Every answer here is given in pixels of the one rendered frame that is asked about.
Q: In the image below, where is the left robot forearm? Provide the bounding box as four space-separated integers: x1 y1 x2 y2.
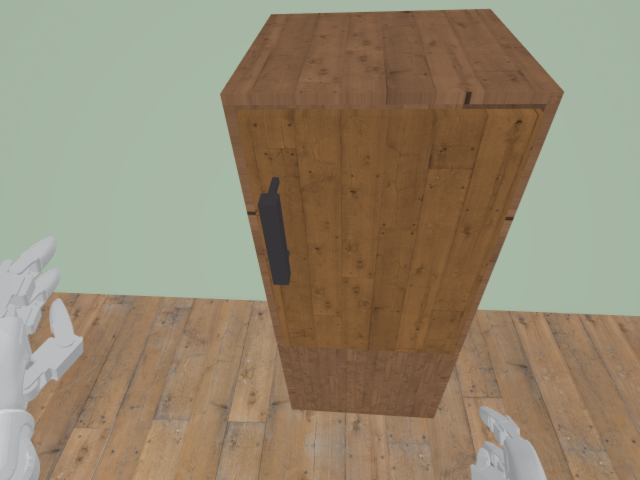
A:
0 409 40 480

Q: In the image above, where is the right robot hand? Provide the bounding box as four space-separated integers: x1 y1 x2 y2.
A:
470 406 547 480

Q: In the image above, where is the cupboard door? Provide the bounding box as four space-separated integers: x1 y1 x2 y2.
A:
236 109 545 354

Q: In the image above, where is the left robot hand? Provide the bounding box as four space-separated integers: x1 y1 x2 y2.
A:
0 236 84 411

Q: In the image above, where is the handle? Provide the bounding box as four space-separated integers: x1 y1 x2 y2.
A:
258 177 291 285

